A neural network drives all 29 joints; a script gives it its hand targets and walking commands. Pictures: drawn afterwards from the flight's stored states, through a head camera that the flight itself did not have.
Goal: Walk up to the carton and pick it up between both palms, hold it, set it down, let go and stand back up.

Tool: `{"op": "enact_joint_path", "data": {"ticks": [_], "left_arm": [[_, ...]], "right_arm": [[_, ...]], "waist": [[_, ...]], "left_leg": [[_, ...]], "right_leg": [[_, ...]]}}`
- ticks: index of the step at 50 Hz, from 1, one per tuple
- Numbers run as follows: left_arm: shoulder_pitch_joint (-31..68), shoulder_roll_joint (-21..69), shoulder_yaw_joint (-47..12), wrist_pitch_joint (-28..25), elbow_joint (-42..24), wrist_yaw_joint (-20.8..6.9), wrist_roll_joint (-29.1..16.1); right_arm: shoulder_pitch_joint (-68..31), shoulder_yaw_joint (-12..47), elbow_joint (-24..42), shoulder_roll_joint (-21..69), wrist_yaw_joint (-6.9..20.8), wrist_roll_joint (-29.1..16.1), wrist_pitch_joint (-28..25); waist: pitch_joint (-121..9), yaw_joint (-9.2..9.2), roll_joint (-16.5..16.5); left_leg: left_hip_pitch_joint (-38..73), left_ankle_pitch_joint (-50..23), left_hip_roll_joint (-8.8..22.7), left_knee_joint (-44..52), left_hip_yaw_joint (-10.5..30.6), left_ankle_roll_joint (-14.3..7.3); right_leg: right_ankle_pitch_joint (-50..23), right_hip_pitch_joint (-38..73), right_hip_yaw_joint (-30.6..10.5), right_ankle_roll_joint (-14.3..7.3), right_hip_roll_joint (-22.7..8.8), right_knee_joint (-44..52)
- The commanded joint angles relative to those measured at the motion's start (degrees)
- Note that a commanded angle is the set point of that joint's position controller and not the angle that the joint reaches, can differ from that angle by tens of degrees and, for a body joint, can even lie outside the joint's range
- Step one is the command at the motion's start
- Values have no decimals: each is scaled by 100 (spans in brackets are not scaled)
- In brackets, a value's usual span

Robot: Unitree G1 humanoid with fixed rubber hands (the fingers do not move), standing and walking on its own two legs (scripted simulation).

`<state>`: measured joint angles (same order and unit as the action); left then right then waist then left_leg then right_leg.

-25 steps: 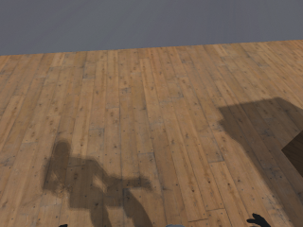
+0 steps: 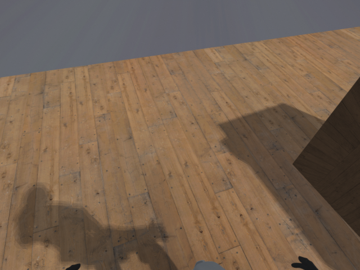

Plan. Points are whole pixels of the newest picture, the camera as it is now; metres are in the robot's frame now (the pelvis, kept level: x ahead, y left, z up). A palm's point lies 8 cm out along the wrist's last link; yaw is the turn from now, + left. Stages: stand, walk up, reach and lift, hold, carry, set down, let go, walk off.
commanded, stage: walk up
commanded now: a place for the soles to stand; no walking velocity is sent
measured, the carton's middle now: out of the picture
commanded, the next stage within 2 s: none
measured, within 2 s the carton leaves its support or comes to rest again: neither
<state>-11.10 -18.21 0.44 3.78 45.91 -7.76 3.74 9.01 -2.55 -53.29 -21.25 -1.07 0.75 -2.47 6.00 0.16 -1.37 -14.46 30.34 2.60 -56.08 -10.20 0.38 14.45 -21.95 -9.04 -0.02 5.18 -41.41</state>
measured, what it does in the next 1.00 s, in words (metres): walks ahead: left foot, then right foot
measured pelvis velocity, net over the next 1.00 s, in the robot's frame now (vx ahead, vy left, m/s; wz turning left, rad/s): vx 0.15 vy -0.02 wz -0.26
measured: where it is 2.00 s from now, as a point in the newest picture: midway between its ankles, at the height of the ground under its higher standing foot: (211, 244)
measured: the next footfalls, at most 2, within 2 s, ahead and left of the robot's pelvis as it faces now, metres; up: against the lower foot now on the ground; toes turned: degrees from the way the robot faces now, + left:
left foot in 0.10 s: +0.06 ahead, +0.05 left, +0.00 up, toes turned +8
right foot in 0.52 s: +0.17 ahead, -0.11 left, +0.00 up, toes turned -3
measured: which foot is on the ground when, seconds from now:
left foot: up 0.00-0.08, down 0.10-0.54, up 0.56-0.74, down 0.76-1.00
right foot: down 0.00-0.12, up 0.14-0.50, down 0.52-0.76, up 0.78-1.00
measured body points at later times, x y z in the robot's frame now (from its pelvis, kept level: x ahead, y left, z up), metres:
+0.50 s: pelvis +0.08 +0.00 +0.00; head +0.08 +0.02 +0.45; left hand +0.20 +0.25 -0.13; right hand +0.09 -0.32 -0.10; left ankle +0.02 +0.05 -0.71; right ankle +0.14 -0.11 -0.70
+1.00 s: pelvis +0.15 -0.02 +0.01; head +0.17 +0.00 +0.46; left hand +0.29 +0.22 -0.13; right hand +0.12 -0.33 -0.10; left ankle +0.13 +0.05 -0.71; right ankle +0.22 -0.17 -0.68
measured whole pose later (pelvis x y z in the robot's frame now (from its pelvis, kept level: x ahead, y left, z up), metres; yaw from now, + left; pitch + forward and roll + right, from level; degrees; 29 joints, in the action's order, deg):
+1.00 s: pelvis +0.15 -0.02 +0.01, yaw -15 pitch -2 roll -1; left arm -15.4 -18.1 0.4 4.7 45.9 -6.5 3.0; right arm 16.2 -3.5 -53.3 -19.2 -2.0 0.7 -2.8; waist 3.7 0.2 -2.4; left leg -11.1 24.8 1.3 -37.6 -12.9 -4.3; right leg 17.7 -30.3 -4.8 -0.7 2.9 -47.5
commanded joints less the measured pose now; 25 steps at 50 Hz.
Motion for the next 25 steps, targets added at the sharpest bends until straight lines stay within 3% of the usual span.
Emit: {"op": "enact_joint_path", "data": {"ticks": [1,2,3,4,5,6,7,8,9,10,11,12,13,14,15,16,17,18,19,20,21,22,23,24,25], "left_arm": [[251,-1840,801,52,-604,169,-65],[507,-1764,711,113,-685,130,-24],[934,-1636,675,98,-805,127,-39],[1159,-1465,585,80,-926,108,-36],[793,-1137,527,24,-852,130,-106],[429,-1348,591,32,-621,187,-37],[403,-1624,656,37,-671,179,53],[263,-1816,704,25,-562,112,-23],[106,-1667,650,27,-366,71,-41],[114,-1528,558,34,-476,18,-59],[48,-1317,472,-10,-599,50,-81],[81,-1228,470,2,-480,18,-102],[-7,-1093,462,21,-493,17,-179],[56,-1246,454,49,-474,38,-89],[-125,-1184,447,96,-498,27,-183],[-237,-1245,444,95,-392,28,-184],[-208,-1227,490,121,-533,59,-167],[-439,-1123,476,137,-580,61,-273],[-411,-1293,483,150,-617,95,-237],[-477,-1181,436,137,-590,84,-269],[-306,-1361,528,129,-649,94,-280],[-630,-1342,502,116,-721,108,-212],[-1062,-1363,559,74,-565,142,-235],[-1686,-1421,640,-20,-415,182,-360],[-1732,-1733,777,-70,-383,292,-175]], "right_arm": [[38,-605,609,-1371,-35,-3,-225],[176,-734,450,-1530,-75,26,-214],[838,-789,376,-1375,-149,-94,-195],[1414,-912,117,-1634,-216,-87,-215],[1306,-999,109,-2149,-257,-26,-187],[613,-995,346,-2119,-322,65,-173],[74,-1008,442,-2080,-340,-2,-244],[-26,-962,487,-1992,-307,-9,-254],[-84,-872,552,-1673,-305,-4,-252],[334,-839,535,-1694,-303,9,-219],[482,-815,569,-1560,-290,39,-244],[772,-756,452,-1546,-284,4,-238],[927,-703,515,-1430,-292,26,-226],[736,-725,508,-1432,-271,-13,-188],[603,-750,604,-1612,-239,4,-161],[469,-683,532,-1324,-235,37,-137],[358,-662,566,-1270,-230,56,-85],[214,-645,563,-1253,-222,44,-52],[-35,-743,719,-1480,-205,21,-5],[40,-663,747,-1352,-194,8,-26],[78,-730,569,-1570,-238,59,-10],[40,-807,688,-1785,-210,34,-39],[-9,-772,637,-1653,-199,-17,-33],[-342,-672,920,-1484,-168,-31,-5],[-452,-620,862,-1221,-121,29,-40]], "waist": [[-54,-229,-1539],[78,10,-1349],[-35,361,-1492],[-355,745,-446],[-909,680,1293],[-899,355,818],[-985,270,731],[-755,148,572],[-823,91,305],[-874,264,563],[-826,323,567],[-747,287,829],[-643,379,973],[-681,157,1147],[-827,135,837],[-689,20,627],[-679,-35,1026],[-469,-227,1297],[-822,-350,973],[-854,-329,821],[-1187,-398,413],[-1297,-394,390],[-1367,-553,448],[-1594,-923,242],[-1269,-1176,-528]], "left_leg": [[-29,622,-516,1265,1194,-330],[742,750,-555,2190,1177,-450],[1699,-19,-564,3489,937,-426],[3095,-1022,-97,4418,1244,-230],[3987,-1095,1575,4416,2409,47],[3326,-1486,2369,4281,2639,20],[2535,-1064,2720,4356,2591,-251],[2300,-1676,2518,4318,2165,-153],[2400,-2789,2203,4064,1552,246],[2483,-3449,1924,3836,1294,632],[2762,-4356,1705,3770,1157,1005],[2519,-4832,1500,3749,800,1167],[2497,-5347,1311,3819,511,1402],[2231,-5419,1234,3991,413,1584],[2153,-5033,1461,3879,520,1318],[2200,-5496,1177,3964,93,1475],[1638,-5878,1114,3955,-7,1652],[1626,-5998,936,3938,-206,1452],[1432,-6113,1054,3558,-235,1268],[1163,-5588,940,3305,-452,984],[1166,-4806,1074,2868,-435,498],[1245,-4775,1210,2280,-346,165],[1150,-5055,1028,1606,-486,186],[689,-4371,789,487,-432,50],[-473,-3216,118,-1282,-286,34]], "right_leg": [[1504,-455,-3034,-968,-630,3287],[1522,-1099,-2661,-737,-494,3259],[1331,-1428,-2031,-431,-239,3023],[1420,-2293,-1242,-165,15,2101],[747,-2975,145,20,588,162],[999,-3006,71,68,73,-801],[899,-2539,210,87,-429,-1037],[776,-2220,239,82,-508,-1197],[608,-1998,357,25,-429,-1120],[666,-1902,488,32,-457,-1028],[711,-2219,766,-49,-264,-926],[492,-1939,706,-5,-383,-874],[626,-1958,951,-30,-262,-1043],[614,-1710,1177,36,-265,-935],[316,-1577,1044,58,-479,-741],[215,-1494,1414,55,-346,-583],[491,-1032,1496,70,-359,-486],[394,-964,1741,58,-292,-537],[331,-438,1953,-15,-387,-118],[-27,-73,1816,-100,-349,45],[-311,348,1850,-140,-418,132],[-168,503,1789,-298,-357,314],[-402,978,1557,-475,-298,834],[-466,1725,930,-718,-254,1393],[813,1988,-677,-1226,-470,1963]]}}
